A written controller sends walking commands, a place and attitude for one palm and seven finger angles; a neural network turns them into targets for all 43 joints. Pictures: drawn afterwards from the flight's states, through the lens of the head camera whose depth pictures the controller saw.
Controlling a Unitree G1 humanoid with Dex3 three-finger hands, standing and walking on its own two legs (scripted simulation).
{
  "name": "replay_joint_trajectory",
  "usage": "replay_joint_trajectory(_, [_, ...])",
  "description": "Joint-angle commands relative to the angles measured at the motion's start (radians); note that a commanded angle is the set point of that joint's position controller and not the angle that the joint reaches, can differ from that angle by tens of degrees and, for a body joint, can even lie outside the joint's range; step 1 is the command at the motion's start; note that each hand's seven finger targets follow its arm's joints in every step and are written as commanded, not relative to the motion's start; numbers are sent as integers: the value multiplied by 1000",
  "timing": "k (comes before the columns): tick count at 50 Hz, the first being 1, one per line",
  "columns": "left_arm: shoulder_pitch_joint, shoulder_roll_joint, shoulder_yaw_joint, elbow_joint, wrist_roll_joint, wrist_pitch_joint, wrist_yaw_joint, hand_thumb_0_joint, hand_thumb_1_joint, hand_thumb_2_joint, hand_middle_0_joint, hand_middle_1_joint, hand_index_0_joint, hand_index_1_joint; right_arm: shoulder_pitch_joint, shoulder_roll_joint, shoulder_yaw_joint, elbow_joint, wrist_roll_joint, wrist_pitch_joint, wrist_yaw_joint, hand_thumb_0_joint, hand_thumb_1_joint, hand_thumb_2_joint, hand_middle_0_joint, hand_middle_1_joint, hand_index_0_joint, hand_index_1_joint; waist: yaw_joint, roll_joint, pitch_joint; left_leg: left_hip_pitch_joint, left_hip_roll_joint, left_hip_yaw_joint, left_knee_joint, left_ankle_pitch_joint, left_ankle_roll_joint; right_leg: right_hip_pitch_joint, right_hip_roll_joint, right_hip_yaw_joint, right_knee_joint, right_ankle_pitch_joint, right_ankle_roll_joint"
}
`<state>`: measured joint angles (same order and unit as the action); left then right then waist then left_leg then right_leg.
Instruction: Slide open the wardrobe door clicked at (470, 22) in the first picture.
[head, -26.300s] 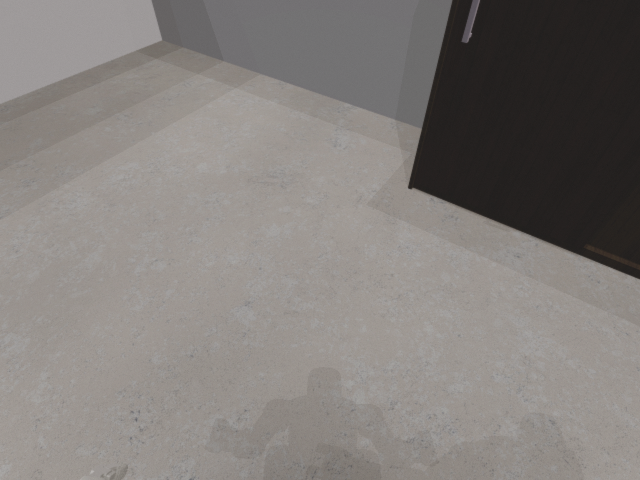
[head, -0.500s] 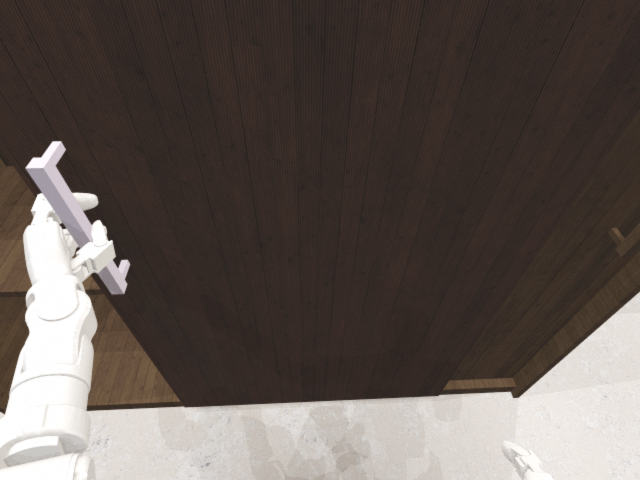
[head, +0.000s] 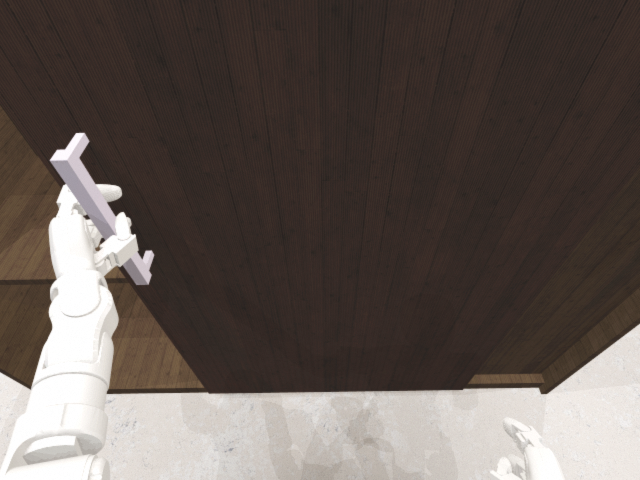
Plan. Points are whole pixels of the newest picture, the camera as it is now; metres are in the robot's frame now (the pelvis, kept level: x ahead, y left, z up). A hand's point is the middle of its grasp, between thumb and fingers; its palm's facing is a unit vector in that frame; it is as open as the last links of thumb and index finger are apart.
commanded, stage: stop walking and hold the door there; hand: left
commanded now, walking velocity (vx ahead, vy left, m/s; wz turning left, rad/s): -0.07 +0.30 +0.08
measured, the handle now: (115, 218) +0.41 +0.32 +0.09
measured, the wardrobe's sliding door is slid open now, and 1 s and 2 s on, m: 0.48 0.48 0.48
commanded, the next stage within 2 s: loosen the grip on the handle in 0.94 s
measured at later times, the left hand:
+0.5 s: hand (126, 241) +0.36 +0.28 +0.10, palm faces +0.42 -0.88 -0.22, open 6.1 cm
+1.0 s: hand (126, 241) +0.36 +0.28 +0.10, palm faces +0.42 -0.88 -0.22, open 6.1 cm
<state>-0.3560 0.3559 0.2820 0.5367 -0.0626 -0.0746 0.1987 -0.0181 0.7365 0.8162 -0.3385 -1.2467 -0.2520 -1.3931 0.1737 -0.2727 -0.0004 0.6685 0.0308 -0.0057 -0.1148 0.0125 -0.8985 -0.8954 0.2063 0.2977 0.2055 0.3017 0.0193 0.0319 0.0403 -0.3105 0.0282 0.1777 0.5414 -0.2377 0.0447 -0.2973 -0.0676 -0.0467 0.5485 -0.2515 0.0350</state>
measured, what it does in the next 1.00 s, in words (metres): steps on the spot: right foot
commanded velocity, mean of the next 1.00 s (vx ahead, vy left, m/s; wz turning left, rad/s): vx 0.02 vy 0.01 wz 0.01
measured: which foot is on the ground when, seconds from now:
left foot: down 0.00-1.00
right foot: down 0.00-0.12, up 0.14-0.40, down 0.42-1.00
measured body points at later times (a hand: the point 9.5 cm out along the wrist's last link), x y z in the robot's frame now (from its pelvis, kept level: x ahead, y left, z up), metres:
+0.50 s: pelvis -0.01 +0.03 +0.00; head +0.03 +0.00 +0.45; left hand +0.33 +0.32 +0.12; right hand +0.14 -0.18 -0.12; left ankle +0.03 +0.08 -0.73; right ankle -0.06 -0.05 -0.73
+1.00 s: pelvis +0.00 +0.03 +0.00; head +0.02 +0.00 +0.45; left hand +0.33 +0.32 +0.12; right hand +0.15 -0.22 -0.11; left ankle +0.03 +0.08 -0.73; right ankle -0.06 -0.05 -0.73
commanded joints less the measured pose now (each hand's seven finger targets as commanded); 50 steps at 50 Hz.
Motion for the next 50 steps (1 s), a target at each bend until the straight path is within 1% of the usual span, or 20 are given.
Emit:
replay_joint_trajectory(1, [-359, 159, -90, -313, 46, -104, -24, 0, 900, 900, -450, -1400, -450, -1400, -74, -108, -40, -144, 3, -18, -15, 0, -900, -900, 200, 300, 200, 300, -32, -12, -370, 165, 108, -134, -5, 306, -63, 96, -200, 150, -1, 474, -75])
replay_joint_trajectory(4, [-385, 125, -113, -323, 43, -106, -27, 0, 900, 900, -450, -1400, -450, -1400, -96, -108, -40, -156, 7, -9, -9, 0, -900, -900, 200, 300, 200, 300, -31, 17, -360, 197, 138, -175, -40, 311, -44, 20, -152, 86, 60, 267, -46])
replay_joint_trajectory(6, [-406, 33, -189, -364, 30, -112, -37, 0, 900, 900, -450, -1400, -450, -1400, -127, -98, -26, -169, 8, -13, -2, 0, -900, -900, 200, 300, 200, 300, -27, 191, -338, 217, 220, -272, -156, 337, -3, -53, -52, -8, 229, -139, -18])
replay_joint_trajectory(7, [-412, 45, -172, -367, 33, -116, -37, 0, 900, 900, -450, -1400, -450, -1400, -120, -102, -27, -165, 3, -24, 4, 0, -900, -900, 200, 300, 200, 300, -22, 258, -334, 229, 241, -289, -209, 311, 25, -81, -17, -38, 330, -288, -21])
replay_joint_trajectory(8, [-424, 30, -182, -369, 32, -117, -39, 0, 900, 900, -450, -1400, -450, -1400, -91, -100, -29, -155, 2, -37, 7, 0, -900, -900, 200, 300, 200, 300, -25, 241, -344, 262, 242, -297, -231, 304, 25, -98, 1, -48, 387, -315, -25])
replay_joint_trajectory(9, [-439, -20, -225, -381, 23, -111, -45, 0, 900, 900, -450, -1400, -450, -1400, -74, -90, -29, -152, 4, -51, 10, 0, -900, -900, 200, 300, 200, 300, -31, 188, -369, 316, 232, -289, -232, 329, 10, -96, 11, -49, 389, -291, -23])
replay_joint_trajectory(12, [-451, -26, -236, -352, 15, -82, -50, 0, 900, 900, -450, -1400, -450, -1400, -48, -98, -29, -136, -1, -73, 14, 0, -900, -900, 200, 300, 200, 300, -36, 73, -371, 398, 239, -287, -231, 416, 0, -70, 27, -36, 294, -247, -15])
replay_joint_trajectory(15, [-456, -23, -244, -355, 16, -62, -56, 0, 900, 900, -450, -1400, -450, -1400, -50, -94, -15, -140, -12, -84, 21, 0, -900, -900, 200, 300, 200, 300, -30, 113, -352, 425, 223, -257, -252, 383, -32, -9, 33, -29, 115, -199, -31])
replay_joint_trajectory(17, [-417, 26, -202, -337, 23, -55, -53, 0, 900, 900, -450, -1400, -450, -1400, -36, -101, -11, -134, -19, -87, 27, 0, -900, -900, 200, 300, 200, 300, -18, 115, -367, 440, 215, -233, -232, 435, -70, 48, 34, -21, -28, -142, -51])
replay_joint_trajectory(19, [-422, -10, -241, -389, 24, -59, -65, 0, 900, 900, -450, -1400, -450, -1400, -55, -94, -2, -160, -25, -90, 30, 0, -900, -900, 200, 300, 200, 300, -17, 100, -377, 406, 199, -214, -162, 522, -118, 115, -2, 34, -129, 19, -88])
replay_joint_trajectory(21, [-383, 53, -186, -384, 27, -59, -66, 0, 900, 900, -450, -1400, -450, -1400, -58, -99, -1, -164, -24, -85, 25, 0, -900, -900, 200, 300, 200, 300, -25, 14, -380, 355, 172, -215, -116, 534, -144, 136, -67, 124, -101, 252, -105])
replay_joint_trajectory(22, [-360, 78, -159, -376, 27, -59, -66, 0, 900, 900, -450, -1400, -450, -1400, -31, -115, -12, -156, -15, -81, 20, 0, -900, -900, 200, 300, 200, 300, -24, -44, -405, 383, 171, -213, -85, 547, -113, 118, -68, 134, -74, 307, -97])
replay_joint_trajectory(23, [-372, -8, -240, -415, 24, -59, -77, 0, 900, 900, -450, -1400, -450, -1400, -38, -96, -4, -172, -9, -76, 19, 0, -900, -900, 200, 300, 200, 300, -29, -68, -437, 397, 175, -201, -57, 572, -66, 128, -70, 124, -51, 371, -83])
replay_joint_trajectory(24, [-372, -9, -233, -417, 23, -60, -77, 0, 900, 900, -450, -1400, -450, -1400, -43, -86, 0, -175, -4, -72, 14, 0, -900, -900, 200, 300, 200, 300, -34, -63, -448, 416, 180, -196, -49, 586, -35, 115, -69, 127, -43, 388, -71])
replay_joint_trajectory(27, [-327, 5, -217, -392, 21, -54, -70, 0, 900, 900, -450, -1400, -450, -1400, -40, -107, -8, -162, -11, -67, 14, 0, -900, -900, 200, 300, 200, 300, -32, 72, -425, 461, 221, -259, -111, 603, -49, 22, -16, 85, 1, 43, -55])
replay_joint_trajectory(29, [-325, 18, -203, -370, 24, -50, -65, 0, 900, 900, -450, -1400, -450, -1400, -49, -112, -10, -157, -21, -64, 16, 0, -900, -900, 200, 300, 200, 300, -24, 120, -366, 416, 238, -281, -202, 431, -77, -1, 8, 62, -1, -138, -62])
replay_joint_trajectory(33, [-316, 30, -191, -346, 25, -55, -62, 0, 900, 900, -450, -1400, -450, -1400, -51, -116, -11, -160, -22, -61, 11, 0, -900, -900, 200, 300, 200, 300, -15, 85, -318, 342, 208, -242, -233, 337, -113, 62, 6, 58, -90, -54, -81])
replay_joint_trajectory(37, [-323, 2, -227, -367, 25, -65, -72, 0, 900, 900, -450, -1400, -450, -1400, -40, -111, -12, -170, -10, -59, 6, 0, -900, -900, 200, 300, 200, 300, -32, 24, -368, 391, 189, -209, -131, 465, -78, 63, -42, 121, -99, 175, -85])
replay_joint_trajectory(44, [-289, 4, -224, -374, 24, -63, -70, 0, 900, 900, -450, -1400, -450, -1400, -43, -117, -13, -168, -20, -60, 12, 0, -900, -900, 200, 300, 200, 300, -26, 119, -338, 409, 225, -247, -192, 471, -84, 8, 5, 68, -48, -64, -69])
replay_joint_trajectory(50, [-277, 13, -224, -370, 25, -63, -73, 0, 900, 900, -450, -1400, -450, -1400, -35, -118, -10, -170, -13, -57, 6, 0, -900, -900, 200, 300, 200, 300, -30, 15, -349, 361, 198, -220, -125, 447, -62, 70, -52, 137, -105, 198, -82])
